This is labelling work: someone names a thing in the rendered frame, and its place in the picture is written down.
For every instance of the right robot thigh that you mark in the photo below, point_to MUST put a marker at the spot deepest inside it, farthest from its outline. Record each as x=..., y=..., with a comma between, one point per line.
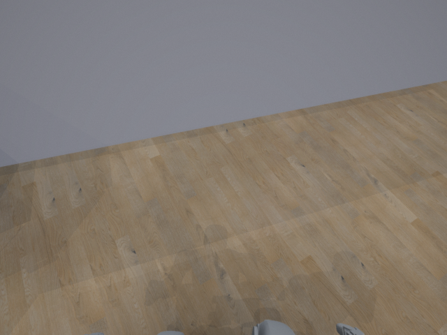
x=271, y=327

